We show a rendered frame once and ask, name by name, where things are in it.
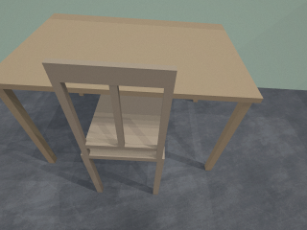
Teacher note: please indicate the table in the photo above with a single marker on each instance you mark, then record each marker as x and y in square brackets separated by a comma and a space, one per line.
[208, 66]

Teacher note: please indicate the chair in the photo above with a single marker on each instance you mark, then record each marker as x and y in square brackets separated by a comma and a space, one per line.
[130, 128]

